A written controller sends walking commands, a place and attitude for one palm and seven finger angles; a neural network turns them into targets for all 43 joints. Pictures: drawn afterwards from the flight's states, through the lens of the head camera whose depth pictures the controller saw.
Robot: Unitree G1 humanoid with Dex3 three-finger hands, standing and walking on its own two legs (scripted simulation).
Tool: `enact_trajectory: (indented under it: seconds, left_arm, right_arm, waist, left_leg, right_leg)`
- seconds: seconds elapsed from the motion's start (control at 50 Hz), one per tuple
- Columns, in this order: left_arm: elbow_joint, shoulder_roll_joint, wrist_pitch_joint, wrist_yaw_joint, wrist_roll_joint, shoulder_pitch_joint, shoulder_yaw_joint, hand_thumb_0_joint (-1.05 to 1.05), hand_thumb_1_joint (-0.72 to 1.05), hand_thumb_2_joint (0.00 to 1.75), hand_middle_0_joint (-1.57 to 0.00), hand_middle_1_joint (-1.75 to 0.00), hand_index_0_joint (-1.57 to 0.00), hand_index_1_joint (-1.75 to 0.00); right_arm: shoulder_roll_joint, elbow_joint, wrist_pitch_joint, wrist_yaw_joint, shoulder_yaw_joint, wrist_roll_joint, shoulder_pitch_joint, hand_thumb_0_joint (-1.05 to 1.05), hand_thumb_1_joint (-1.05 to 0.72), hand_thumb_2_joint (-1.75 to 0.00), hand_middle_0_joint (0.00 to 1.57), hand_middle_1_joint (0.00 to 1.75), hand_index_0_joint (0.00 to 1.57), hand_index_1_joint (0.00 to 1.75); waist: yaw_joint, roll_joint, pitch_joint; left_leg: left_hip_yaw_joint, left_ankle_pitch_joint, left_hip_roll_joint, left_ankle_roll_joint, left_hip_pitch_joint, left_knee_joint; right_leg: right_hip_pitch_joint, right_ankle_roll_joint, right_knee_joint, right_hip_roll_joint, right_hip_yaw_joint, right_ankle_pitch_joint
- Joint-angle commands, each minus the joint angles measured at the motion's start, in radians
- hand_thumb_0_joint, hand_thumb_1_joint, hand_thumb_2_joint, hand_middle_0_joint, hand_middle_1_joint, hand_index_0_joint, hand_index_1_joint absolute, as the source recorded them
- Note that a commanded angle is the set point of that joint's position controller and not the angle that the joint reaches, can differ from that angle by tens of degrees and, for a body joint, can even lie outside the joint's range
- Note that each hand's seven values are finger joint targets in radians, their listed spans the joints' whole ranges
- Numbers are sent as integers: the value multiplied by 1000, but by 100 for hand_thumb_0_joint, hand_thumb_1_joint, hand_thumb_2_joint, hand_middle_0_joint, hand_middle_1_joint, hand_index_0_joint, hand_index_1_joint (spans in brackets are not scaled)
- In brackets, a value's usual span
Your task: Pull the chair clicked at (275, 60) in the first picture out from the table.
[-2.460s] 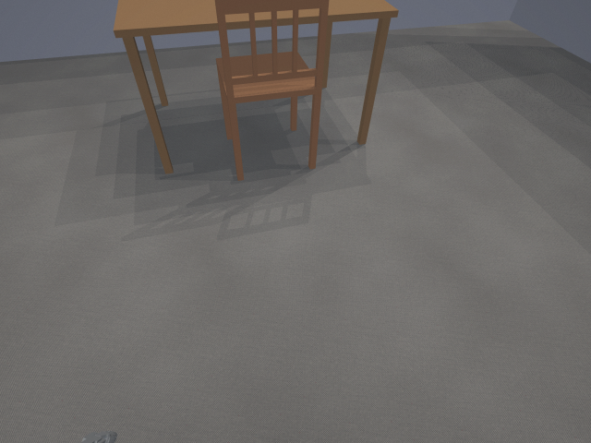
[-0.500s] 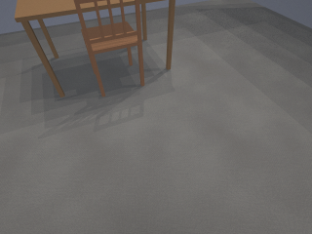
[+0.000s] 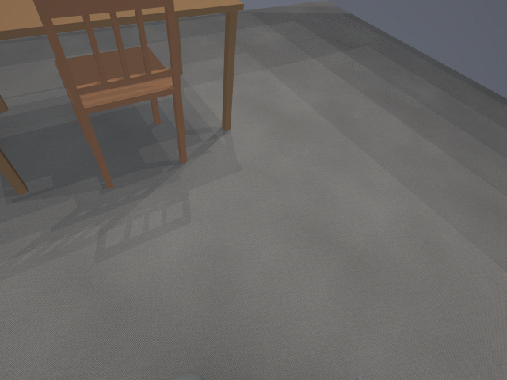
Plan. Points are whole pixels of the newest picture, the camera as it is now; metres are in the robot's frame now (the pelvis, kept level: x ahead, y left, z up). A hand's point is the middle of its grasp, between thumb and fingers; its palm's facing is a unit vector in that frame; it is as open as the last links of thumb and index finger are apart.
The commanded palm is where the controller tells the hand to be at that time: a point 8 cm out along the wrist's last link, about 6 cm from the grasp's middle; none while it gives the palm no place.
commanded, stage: walk to a spot facing it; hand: left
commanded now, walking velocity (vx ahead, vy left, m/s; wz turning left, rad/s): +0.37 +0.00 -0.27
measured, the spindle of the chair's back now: (120, 46) +1.14 +0.59 -0.08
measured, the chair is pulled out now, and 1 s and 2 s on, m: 0.00 0.00 0.00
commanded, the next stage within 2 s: turn to face it in 1.40 s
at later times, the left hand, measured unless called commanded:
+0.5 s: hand (203, 277) +0.34 +0.12 -0.16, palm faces -0.22 -0.97 -0.11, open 7.4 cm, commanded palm none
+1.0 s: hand (192, 240) +0.44 +0.17 -0.19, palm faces -0.10 -0.98 -0.15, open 7.3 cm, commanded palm none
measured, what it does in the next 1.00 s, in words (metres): walks ahead: right foot, then left foot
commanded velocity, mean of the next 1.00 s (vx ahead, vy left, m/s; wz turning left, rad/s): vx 0.37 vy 0.00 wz -0.15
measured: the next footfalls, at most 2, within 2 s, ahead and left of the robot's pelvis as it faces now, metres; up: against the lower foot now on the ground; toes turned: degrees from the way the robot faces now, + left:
right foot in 0.54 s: +0.34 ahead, -0.15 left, +0.00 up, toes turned -17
left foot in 0.94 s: +0.57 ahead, +0.08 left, +0.00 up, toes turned +2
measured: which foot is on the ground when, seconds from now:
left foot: down 0.00-0.56, up 0.58-0.92, down 0.94-1.00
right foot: up 0.00-0.52, down 0.54-0.96, up 0.98-1.00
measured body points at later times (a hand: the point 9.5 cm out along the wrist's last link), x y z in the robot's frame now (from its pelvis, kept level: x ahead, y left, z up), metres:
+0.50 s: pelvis +0.21 -0.01 +0.01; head +0.24 -0.01 +0.45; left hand +0.35 +0.18 -0.15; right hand +0.02 -0.16 -0.13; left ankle +0.07 +0.08 -0.72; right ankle +0.30 -0.14 -0.70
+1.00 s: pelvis +0.44 -0.01 +0.00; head +0.45 +0.02 +0.45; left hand +0.45 +0.22 -0.17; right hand +0.50 -0.28 -0.12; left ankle +0.53 +0.07 -0.73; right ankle +0.31 -0.13 -0.69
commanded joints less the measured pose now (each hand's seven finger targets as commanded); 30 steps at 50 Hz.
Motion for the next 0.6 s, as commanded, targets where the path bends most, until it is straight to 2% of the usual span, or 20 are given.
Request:
enact_trajectory:
  seconds: [0.0, 0.02, 0.06, 0.14, 0.2, 0.24, 0.28, 0.3, 0.32, 0.34, 0.38, 0.42, 0.44, 0.46, 0.48, 0.5, 0.52, 0.54, 0.56, 0.58]
  left_arm:
    - [-55, -12, 6, -17, 12, 64, 13, 0, 90, 90, -20, -30, -20, -30]
    - [-55, -13, 12, -17, 13, 62, 19, 0, 90, 90, -20, -30, -20, -30]
    - [-70, -11, 21, -20, 14, 43, 23, 0, 90, 90, -20, -30, -20, -30]
    - [-106, 6, 23, -25, 14, -68, 28, 0, 90, 90, -20, -30, -20, -30]
    - [-125, 2, 22, -28, 12, -161, 20, 0, 90, 90, -20, -30, -20, -30]
    - [-137, -1, 19, -30, 11, -214, 15, 0, 90, 90, -20, -30, -20, -30]
    - [-152, -11, 16, -33, 9, -276, 8, 0, 90, 90, -20, -30, -20, -30]
    - [-155, -15, 15, -33, 7, -293, 5, 0, 90, 90, -20, -30, -20, -30]
    - [-161, -13, 11, -32, 6, -325, 2, 0, 90, 90, -20, -30, -20, -30]
    - [-166, -21, 9, -33, 6, -342, 0, 0, 90, 90, -20, -30, -20, -30]
    - [-175, -27, 3, -32, 4, -380, -4, 0, 90, 90, -20, -30, -20, -30]
    - [-174, -20, -7, -29, 3, -368, -6, 0, 90, 90, -20, -30, -20, -30]
    - [-163, -17, -13, -26, 4, -324, -5, 0, 90, 90, -20, -30, -20, -30]
    - [-136, -8, -20, -24, 5, -242, 0, 0, 90, 90, -20, -30, -20, -30]
    - [-92, 18, -30, -20, 7, -99, 9, 0, 90, 90, -20, -30, -20, -30]
    - [-44, 82, -44, -12, 10, 41, 29, 0, 90, 90, -20, -30, -20, -30]
    - [-20, 186, -49, 6, 4, 169, 56, 0, 90, 90, -20, -30, -20, -30]
    - [-6, 233, -44, 7, -16, 181, 59, 0, 90, 90, -20, -30, -20, -30]
    - [-28, 207, -45, 10, -16, 113, 56, 0, 90, 90, -20, -30, -20, -30]
    - [-42, 150, -45, 13, -15, 35, 42, 0, 90, 90, -20, -30, -20, -30]
  right_arm:
    - [-110, 19, -18, -21, -25, 3, 153, 0, -90, -90, 20, 30, 20, 30]
    - [-95, 26, -23, -24, -29, 3, 164, 0, -90, -90, 20, 30, 20, 30]
    - [-111, 26, -30, -25, -34, 4, 185, 0, -90, -90, 20, 30, 20, 30]
    - [-121, 56, -37, -30, -33, 9, 268, 0, -90, -90, 20, 30, 20, 30]
    - [-121, 90, -36, -33, -31, 10, 339, 0, -90, -90, 20, 30, 20, 30]
    - [-107, 111, -34, -35, -23, 8, 383, 0, -90, -90, 20, 30, 20, 30]
    - [-106, 134, -30, -35, -19, 4, 428, 0, -90, -90, 20, 30, 20, 30]
    - [-110, 141, -29, -36, -19, 1, 435, 0, -90, -90, 20, 30, 20, 30]
    - [-101, 152, -27, -36, -17, 0, 464, 0, -90, -90, 20, 30, 20, 30]
    - [-102, 162, -24, -36, -15, -3, 472, 0, -90, -90, 20, 30, 20, 30]
    - [-104, 178, -18, -37, -12, -8, 497, 0, -90, -90, 20, 30, 20, 30]
    - [-112, 188, -14, -36, -15, -9, 497, 0, -90, -90, 20, 30, 20, 30]
    - [-118, 188, -12, -37, -16, -8, 487, 0, -90, -90, 20, 30, 20, 30]
    - [-131, 189, -10, -37, -18, -5, 471, 0, -90, -90, 20, 30, 20, 30]
    - [-148, 185, -10, -35, -23, 3, 440, 0, -90, -90, 20, 30, 20, 30]
    - [-133, 168, -12, -24, -24, 15, 426, 0, -90, -90, 20, 30, 20, 30]
    - [-69, 132, -19, -20, -15, 30, 426, 0, -90, -90, 20, 30, 20, 30]
    - [-68, 103, -16, -23, -18, 29, 358, 0, -90, -90, 20, 30, 20, 30]
    - [-61, 84, -12, -20, -24, 20, 283, 0, -90, -90, 20, 30, 20, 30]
    - [-54, 69, -4, -18, -31, 15, 243, 0, -90, -90, 20, 30, 20, 30]
  waist:
    - [-1, 182, 38]
    - [5, 176, 24]
    - [6, 142, 17]
    - [-21, 108, 28]
    - [-53, 125, 51]
    - [-67, 147, 70]
    - [-89, 143, 92]
    - [-89, 151, 96]
    - [-107, 152, 108]
    - [-106, 160, 117]
    - [-121, 170, 123]
    - [-106, 177, 95]
    - [-82, 178, 63]
    - [-44, 180, 9]
    - [25, 178, -78]
    - [82, 125, -180]
    - [111, -65, -289]
    - [97, -39, -266]
    - [88, -17, -205]
    - [47, 29, -95]
  left_leg:
    - [-250, -155, 238, 10, 11, -475]
    - [-236, -124, 229, 7, 17, -478]
    - [-196, -71, 231, 18, 76, -496]
    - [-167, 84, 244, 21, 229, -491]
    - [-113, 193, 239, 20, 322, -476]
    - [-90, 269, 243, 19, 354, -469]
    - [-70, 303, 249, 39, 368, -464]
    - [-57, 322, 256, 49, 395, -458]
    - [-68, 345, 259, 52, 400, -453]
    - [-45, 372, 263, 55, 414, -447]
    - [-28, 430, 263, 56, 434, -425]
    - [-2, 599, 269, 54, 465, -358]
    - [15, 738, 270, 50, 465, -291]
    - [34, 858, 255, 36, 466, -189]
    - [62, 873, 229, 7, 419, -24]
    - [75, 705, 199, -28, 188, 202]
    - [89, -18, 61, -73, -124, 540]
    - [-30, -333, 5, -70, -263, 763]
    - [-129, -247, 55, -64, -294, 803]
    - [-150, -179, 95, -65, -310, 780]
  right_leg:
    - [-194, 15, 65, -88, 14, 148]
    - [-198, 21, 49, -94, 18, 183]
    - [-275, 39, 29, -104, 20, 239]
    - [-396, 60, -75, -124, 14, 293]
    - [-431, 66, -190, -125, -28, 301]
    - [-425, 61, -272, -126, -55, 302]
    - [-399, 52, -346, -119, -85, 284]
    - [-400, 47, -382, -115, -98, 273]
    - [-388, 39, -406, -110, -108, 254]
    - [-387, 32, -434, -103, -116, 247]
    - [-353, 14, -487, -86, -136, 210]
    - [-281, -11, -557, -54, -170, 144]
    - [-200, -26, -588, -24, -191, 122]
    - [-86, -39, -628, 12, -221, 127]
    - [104, -54, -693, 29, -227, 205]
    - [408, -105, -691, -69, -114, 279]
    - [664, -224, -742, -366, 310, 409]
    - [640, -299, -848, -467, 457, 512]
    - [508, -259, -881, -435, 406, 455]
    - [358, -221, -916, -409, 332, 360]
